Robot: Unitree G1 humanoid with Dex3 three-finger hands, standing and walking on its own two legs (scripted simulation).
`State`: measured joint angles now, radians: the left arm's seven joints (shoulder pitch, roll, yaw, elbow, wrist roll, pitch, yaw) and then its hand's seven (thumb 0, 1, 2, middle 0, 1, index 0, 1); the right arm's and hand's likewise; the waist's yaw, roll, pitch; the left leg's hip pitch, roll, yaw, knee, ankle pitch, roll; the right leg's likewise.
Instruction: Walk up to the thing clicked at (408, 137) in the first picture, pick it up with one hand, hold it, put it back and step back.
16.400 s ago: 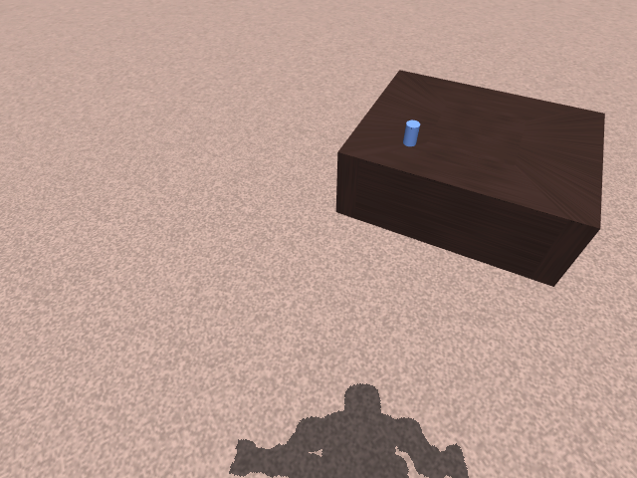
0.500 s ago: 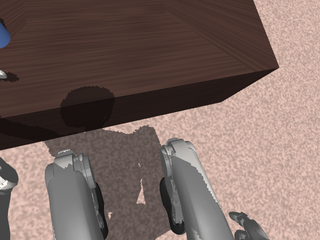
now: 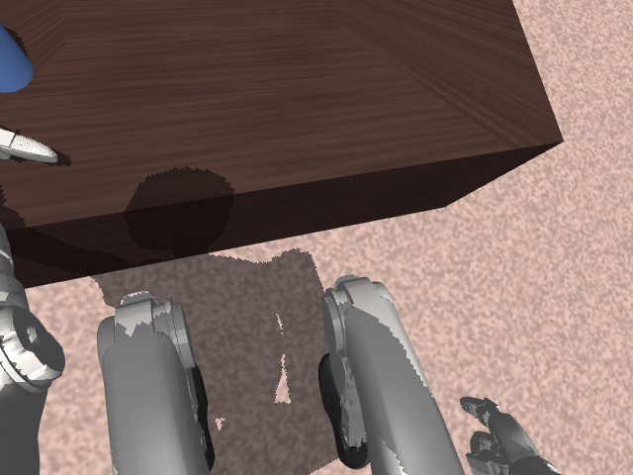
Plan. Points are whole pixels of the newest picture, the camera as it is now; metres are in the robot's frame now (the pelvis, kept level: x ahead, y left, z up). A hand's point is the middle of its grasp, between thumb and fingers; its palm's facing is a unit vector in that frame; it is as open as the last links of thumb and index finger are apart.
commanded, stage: close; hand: left
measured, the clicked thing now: out of the picture +0.56 +0.32 -0.01
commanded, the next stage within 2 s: settle in 0.76 s
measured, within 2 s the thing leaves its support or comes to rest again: leaves its support in 1.08 s
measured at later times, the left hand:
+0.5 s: hand out of the picture +0.53 +0.31 -0.01, palm faces +0.32 -0.95 -0.01, open 15.3 cm
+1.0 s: hand out of the picture +0.53 +0.31 +0.00, palm faces +0.30 -0.95 -0.03, open 8.1 cm
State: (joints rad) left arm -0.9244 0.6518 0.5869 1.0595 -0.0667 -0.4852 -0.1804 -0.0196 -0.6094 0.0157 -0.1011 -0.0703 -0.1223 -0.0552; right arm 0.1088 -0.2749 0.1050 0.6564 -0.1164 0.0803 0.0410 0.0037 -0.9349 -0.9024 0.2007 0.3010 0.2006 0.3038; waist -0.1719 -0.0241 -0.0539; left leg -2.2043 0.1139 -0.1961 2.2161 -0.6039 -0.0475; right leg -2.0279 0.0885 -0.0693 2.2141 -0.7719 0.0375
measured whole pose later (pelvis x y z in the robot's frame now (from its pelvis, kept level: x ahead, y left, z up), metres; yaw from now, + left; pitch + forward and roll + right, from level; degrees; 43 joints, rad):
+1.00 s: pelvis +0.00 +0.00 -0.01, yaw -1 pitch +32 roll -8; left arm -0.94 0.69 0.56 1.03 -0.05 -0.43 -0.17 -0.01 -0.12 0.77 -0.91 -0.94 -0.94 -0.93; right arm 0.13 -0.27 0.13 0.65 -0.11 0.11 0.04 0.00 -0.92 -0.90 0.20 0.30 0.20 0.30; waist -0.18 -0.02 -0.04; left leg -2.22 0.11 -0.21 2.25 -0.61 -0.05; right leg -2.04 0.10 -0.08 2.24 -0.77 0.04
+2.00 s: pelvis +0.01 +0.01 +0.09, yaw +3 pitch +35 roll -7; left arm -0.93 0.62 0.52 0.96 -0.06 -0.34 -0.17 -0.02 -0.28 1.02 -0.88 -1.20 -0.91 -1.20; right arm 0.19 -0.25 0.06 0.64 -0.05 0.07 0.01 0.00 -0.89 -0.89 0.20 0.30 0.20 0.30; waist -0.15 0.02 -0.13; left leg -1.95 0.12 -0.13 1.92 -0.59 -0.03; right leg -1.79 0.06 -0.04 1.91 -0.73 0.04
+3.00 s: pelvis +0.03 +0.02 +0.21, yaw +6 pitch +27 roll -6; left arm -0.59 0.39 0.39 0.69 -0.12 -0.31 -0.11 -0.02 -0.30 1.06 -0.88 -1.21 -0.91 -1.21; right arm 0.20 -0.22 0.01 0.66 -0.01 0.04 -0.01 0.01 -0.91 -0.90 0.20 0.30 0.20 0.30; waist -0.09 0.04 -0.15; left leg -1.50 0.10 -0.08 1.55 -0.54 -0.02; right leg -1.34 0.03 -0.04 1.52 -0.66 0.04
